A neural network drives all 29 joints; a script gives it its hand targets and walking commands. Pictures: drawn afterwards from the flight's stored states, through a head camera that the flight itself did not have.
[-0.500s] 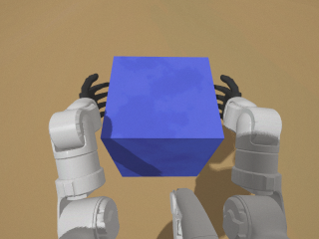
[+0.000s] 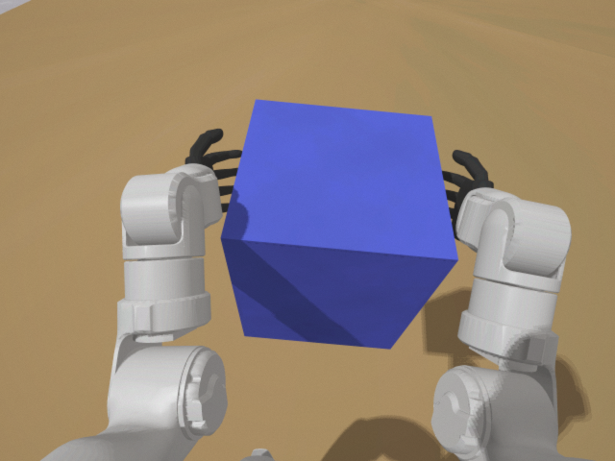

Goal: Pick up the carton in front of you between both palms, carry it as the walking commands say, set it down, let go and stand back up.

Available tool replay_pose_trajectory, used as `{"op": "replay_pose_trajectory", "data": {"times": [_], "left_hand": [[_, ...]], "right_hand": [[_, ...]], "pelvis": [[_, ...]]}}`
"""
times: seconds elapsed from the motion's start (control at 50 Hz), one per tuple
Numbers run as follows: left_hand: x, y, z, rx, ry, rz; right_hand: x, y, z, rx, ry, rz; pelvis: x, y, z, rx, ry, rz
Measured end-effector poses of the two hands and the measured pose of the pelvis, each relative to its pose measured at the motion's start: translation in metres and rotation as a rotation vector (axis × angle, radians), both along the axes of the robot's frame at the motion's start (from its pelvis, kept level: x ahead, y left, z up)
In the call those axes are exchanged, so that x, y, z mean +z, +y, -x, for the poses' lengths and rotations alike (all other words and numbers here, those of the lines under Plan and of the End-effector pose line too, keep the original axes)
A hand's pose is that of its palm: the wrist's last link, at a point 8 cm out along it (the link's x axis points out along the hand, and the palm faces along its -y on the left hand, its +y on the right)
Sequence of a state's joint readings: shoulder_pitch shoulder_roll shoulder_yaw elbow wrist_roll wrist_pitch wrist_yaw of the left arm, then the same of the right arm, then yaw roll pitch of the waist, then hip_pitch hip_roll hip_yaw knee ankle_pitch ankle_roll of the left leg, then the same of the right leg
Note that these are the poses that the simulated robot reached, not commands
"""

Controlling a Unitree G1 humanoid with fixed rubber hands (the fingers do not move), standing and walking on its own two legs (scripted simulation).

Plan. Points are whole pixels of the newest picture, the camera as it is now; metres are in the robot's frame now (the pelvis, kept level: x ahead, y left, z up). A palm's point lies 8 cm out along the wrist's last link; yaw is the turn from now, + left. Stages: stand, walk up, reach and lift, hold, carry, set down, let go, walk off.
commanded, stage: carry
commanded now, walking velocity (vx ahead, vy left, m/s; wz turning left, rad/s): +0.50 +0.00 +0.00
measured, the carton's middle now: (329, 236) +0.39 +0.02 +0.13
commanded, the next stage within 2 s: none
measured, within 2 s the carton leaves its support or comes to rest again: neither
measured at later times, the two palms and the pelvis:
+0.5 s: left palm (261, 125) +0.66 +0.16 +0.13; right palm (429, 142) +0.63 -0.14 +0.13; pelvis +0.30 +0.02 +0.02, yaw -4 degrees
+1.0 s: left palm (271, 80) +0.89 +0.18 +0.11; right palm (403, 93) +0.87 -0.12 +0.11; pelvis +0.64 +0.04 +0.01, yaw -3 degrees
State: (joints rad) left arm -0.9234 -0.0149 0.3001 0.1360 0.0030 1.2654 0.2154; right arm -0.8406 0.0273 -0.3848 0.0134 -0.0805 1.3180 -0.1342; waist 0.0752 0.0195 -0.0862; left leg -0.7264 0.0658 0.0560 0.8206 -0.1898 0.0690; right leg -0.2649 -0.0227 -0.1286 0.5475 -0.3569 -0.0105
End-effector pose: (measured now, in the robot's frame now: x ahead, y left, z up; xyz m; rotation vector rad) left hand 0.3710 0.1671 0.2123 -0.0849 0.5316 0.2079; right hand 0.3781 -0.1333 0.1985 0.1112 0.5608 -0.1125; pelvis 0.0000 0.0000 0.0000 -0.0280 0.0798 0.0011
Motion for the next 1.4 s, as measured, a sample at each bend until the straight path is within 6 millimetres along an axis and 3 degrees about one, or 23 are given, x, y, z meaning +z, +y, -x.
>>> {"op": "replay_pose_trajectory", "data": {"times": [0.06, 0.12, 0.28, 0.44, 0.56, 0.64, 0.76, 0.84, 0.92, 1.04, 1.12, 1.22, 1.3, 1.4], "left_hand": [[0.007, 0.0, -0.049, -0.054, 0.005, -0.001], [0.001, 0.001, -0.094, -0.102, 0.02, 0.021], [-0.04, -0.003, -0.18, -0.129, 0.175, 0.072], [-0.074, -0.004, -0.259, -0.109, 0.162, 0.088], [-0.097, -0.016, -0.321, -0.073, 0.113, 0.072], [-0.112, -0.02, -0.341, -0.023, 0.13, 0.072], [-0.101, -0.005, -0.38, -0.016, 0.112, 0.015], [-0.09, 0.006, -0.423, -0.025, 0.049, 0.005], [-0.096, 0.017, -0.472, -0.041, 0.026, 0.013], [-0.098, 0.002, -0.539, -0.123, 0.136, -0.008], [-0.091, -0.01, -0.587, -0.148, 0.123, -0.011], [-0.085, -0.026, -0.652, -0.127, 0.061, -0.015], [-0.098, -0.039, -0.707, -0.088, 0.043, -0.024], [-0.114, -0.035, -0.749, -0.023, 0.171, -0.018]], "right_hand": [[0.007, 0.0, -0.035, -0.04, 0.007, 0.015], [0.003, 0.002, -0.064, -0.082, 0.024, 0.04], [-0.034, 0.0, -0.13, -0.151, 0.183, 0.042], [-0.058, -0.001, -0.218, -0.145, 0.172, 0.032], [-0.085, -0.015, -0.293, -0.1, 0.124, 0.042], [-0.101, -0.019, -0.325, -0.075, 0.141, 0.013], [-0.094, -0.004, -0.376, -0.016, 0.121, 0.032], [-0.082, 0.007, -0.419, -0.009, 0.057, 0.05], [-0.086, 0.018, -0.463, -0.017, 0.034, 0.074], [-0.092, 0.005, -0.506, -0.091, 0.147, 0.056], [-0.085, -0.007, -0.546, -0.117, 0.136, 0.052], [-0.079, -0.024, -0.619, -0.099, 0.073, 0.047], [-0.093, -0.038, -0.688, -0.059, 0.052, 0.042], [-0.108, -0.035, -0.748, 0.002, 0.179, 0.035]], "pelvis": [[-0.008, 0.018, -0.048, -0.012, -0.005, -0.002], [-0.016, 0.033, -0.087, -0.031, -0.011, -0.009], [0.009, 0.047, -0.161, -0.062, 0.013, -0.007], [0.02, 0.036, -0.256, -0.07, 0.031, -0.003], [0.002, 0.011, -0.347, -0.03, 0.022, -0.021], [0.007, 0.004, -0.396, -0.006, 0.032, -0.012], [0.018, 0.007, -0.471, 0.001, 0.031, -0.03], [0.012, 0.019, -0.53, -0.001, 0.01, -0.029], [-0.003, 0.032, -0.592, -0.034, -0.014, -0.045], [0.014, 0.036, -0.659, -0.06, -0.008, -0.027], [0.019, 0.029, -0.705, -0.055, -0.01, -0.019], [0.011, 0.009, -0.772, -0.048, -0.023, -0.025], [-0.009, -0.013, -0.829, -0.019, -0.036, -0.023], [0.005, -0.025, -0.879, 0.013, -0.015, -0.027]]}}
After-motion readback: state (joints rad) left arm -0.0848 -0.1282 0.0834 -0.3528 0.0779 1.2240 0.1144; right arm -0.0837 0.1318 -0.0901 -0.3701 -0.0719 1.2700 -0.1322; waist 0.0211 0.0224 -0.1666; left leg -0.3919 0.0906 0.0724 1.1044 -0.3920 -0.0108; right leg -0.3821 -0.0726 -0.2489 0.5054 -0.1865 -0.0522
